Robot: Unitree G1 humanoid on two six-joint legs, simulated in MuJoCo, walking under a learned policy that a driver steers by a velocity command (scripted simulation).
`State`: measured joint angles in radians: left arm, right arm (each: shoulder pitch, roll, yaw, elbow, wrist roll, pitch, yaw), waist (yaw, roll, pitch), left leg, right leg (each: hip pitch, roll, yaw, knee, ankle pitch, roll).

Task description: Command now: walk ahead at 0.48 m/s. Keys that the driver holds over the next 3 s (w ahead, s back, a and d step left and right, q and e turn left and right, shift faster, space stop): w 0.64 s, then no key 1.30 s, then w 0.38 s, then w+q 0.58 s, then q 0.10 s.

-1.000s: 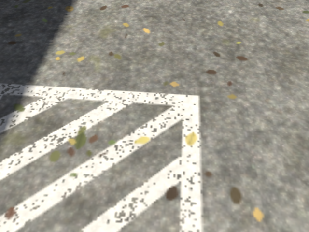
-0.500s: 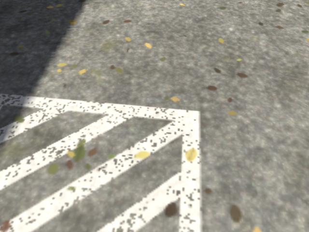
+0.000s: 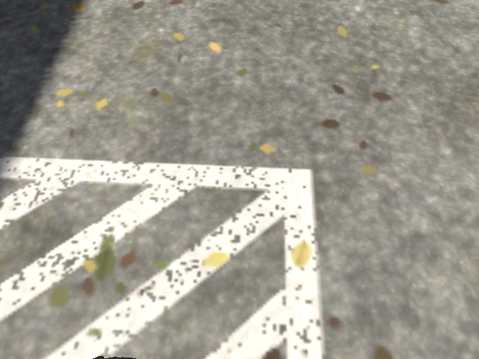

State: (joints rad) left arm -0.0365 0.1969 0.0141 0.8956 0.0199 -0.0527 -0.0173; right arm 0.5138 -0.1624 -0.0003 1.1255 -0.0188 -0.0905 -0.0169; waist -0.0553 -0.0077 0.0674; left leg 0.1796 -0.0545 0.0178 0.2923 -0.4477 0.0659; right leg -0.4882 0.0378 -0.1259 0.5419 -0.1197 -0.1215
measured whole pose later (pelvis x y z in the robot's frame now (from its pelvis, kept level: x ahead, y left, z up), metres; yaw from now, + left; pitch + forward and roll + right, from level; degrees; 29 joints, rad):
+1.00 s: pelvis +0.51 +0.01 +0.02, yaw -1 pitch -1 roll +2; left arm 0.14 0.16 0.02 0.99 0.02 -0.04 0.02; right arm 0.37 -0.15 -0.01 1.09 -0.02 -0.07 -0.02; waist -0.04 -0.03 0.07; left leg -0.05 -0.08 0.10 0.37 -0.30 0.08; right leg -0.41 -0.01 -0.05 0.57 -0.12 -0.05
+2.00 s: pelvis +0.58 +0.03 +0.02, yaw -1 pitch -1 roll +0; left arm 0.30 0.13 0.00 1.17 0.01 0.00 0.04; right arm 0.36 -0.11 0.01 1.14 -0.01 -0.02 -0.05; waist 0.01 0.00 0.02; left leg -0.07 -0.03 0.02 0.39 -0.29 0.04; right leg -0.22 0.01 -0.04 0.41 -0.17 -0.02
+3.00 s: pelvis +1.01 +0.02 +0.02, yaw +19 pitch +0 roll +0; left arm 0.11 0.21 0.04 0.83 0.04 -0.06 0.00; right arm 0.33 -0.24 -0.08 0.98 -0.01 -0.06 0.00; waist -0.03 -0.01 0.06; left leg -0.17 -0.17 0.00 0.35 -0.18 0.17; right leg -0.62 -0.11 0.05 1.08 -0.27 0.02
